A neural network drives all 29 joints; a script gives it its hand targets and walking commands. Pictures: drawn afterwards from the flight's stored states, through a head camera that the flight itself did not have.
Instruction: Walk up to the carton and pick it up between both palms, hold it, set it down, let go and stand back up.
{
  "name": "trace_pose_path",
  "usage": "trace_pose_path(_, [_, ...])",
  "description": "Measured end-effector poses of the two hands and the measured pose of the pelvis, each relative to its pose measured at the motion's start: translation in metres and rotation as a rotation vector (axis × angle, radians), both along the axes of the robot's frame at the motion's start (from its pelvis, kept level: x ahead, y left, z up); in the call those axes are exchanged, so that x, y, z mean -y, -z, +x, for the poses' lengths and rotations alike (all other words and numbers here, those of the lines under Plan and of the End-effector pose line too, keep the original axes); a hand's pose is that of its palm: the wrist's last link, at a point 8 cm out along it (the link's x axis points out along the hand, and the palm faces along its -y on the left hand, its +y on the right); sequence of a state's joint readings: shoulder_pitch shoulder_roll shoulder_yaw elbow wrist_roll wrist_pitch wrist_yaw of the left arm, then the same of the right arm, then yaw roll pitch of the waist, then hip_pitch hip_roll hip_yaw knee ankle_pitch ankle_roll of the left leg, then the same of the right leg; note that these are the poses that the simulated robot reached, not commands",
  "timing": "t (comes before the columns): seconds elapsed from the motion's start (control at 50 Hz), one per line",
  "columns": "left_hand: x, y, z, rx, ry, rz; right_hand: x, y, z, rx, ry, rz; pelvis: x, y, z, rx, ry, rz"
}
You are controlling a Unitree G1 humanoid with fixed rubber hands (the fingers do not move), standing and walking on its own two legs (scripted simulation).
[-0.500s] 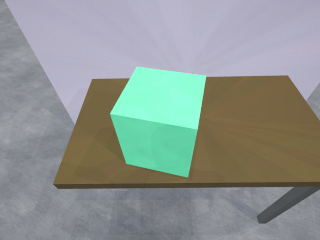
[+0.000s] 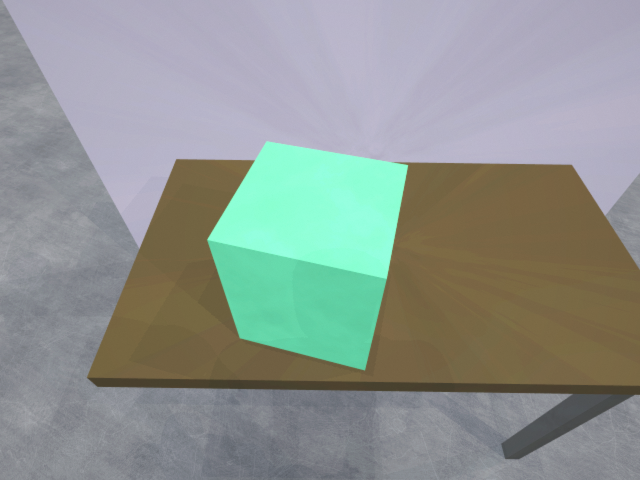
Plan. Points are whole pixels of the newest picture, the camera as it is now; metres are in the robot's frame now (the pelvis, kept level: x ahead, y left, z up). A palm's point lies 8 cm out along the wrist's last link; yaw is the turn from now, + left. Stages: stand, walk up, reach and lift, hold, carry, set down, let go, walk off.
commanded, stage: stand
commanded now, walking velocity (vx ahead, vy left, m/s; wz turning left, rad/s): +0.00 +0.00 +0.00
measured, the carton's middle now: (317, 258) +0.41 +0.01 +0.00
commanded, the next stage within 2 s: none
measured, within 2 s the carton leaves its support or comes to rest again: neither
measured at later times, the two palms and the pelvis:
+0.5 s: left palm out of the picture +0.06 +0.27 -0.12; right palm out of the picture +0.05 -0.29 -0.13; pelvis +0.02 -0.01 +0.00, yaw +0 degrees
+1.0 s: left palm out of the picture +0.07 +0.25 -0.12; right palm out of the picture +0.06 -0.30 -0.13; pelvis +0.03 -0.02 +0.00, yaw +0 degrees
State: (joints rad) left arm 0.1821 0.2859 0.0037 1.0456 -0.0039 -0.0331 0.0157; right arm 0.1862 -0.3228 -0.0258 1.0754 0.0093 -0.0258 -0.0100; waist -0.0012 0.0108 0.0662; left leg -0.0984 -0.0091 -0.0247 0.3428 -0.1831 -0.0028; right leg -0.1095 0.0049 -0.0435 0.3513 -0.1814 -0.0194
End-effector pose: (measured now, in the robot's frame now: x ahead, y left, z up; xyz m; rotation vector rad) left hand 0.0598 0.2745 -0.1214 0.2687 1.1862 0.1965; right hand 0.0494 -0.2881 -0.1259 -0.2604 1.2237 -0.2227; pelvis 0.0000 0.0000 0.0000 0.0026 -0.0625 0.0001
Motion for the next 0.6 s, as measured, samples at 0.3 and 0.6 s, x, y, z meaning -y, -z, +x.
trace_pose_path(0.3, [0.004,-0.002,-0.001,-0.033,-0.027,0.008,-0.005,0.006,0.017,0.011,-0.008,0.021,0.004,0.000,0.012,0.001,0.004,0.000])
trace_pose_path(0.6, [0.003,-0.005,0.007,-0.046,-0.033,0.035,0.006,0.010,0.001,-0.069,0.011,0.012,0.011,-0.001,0.018,-0.006,-0.001,0.002])
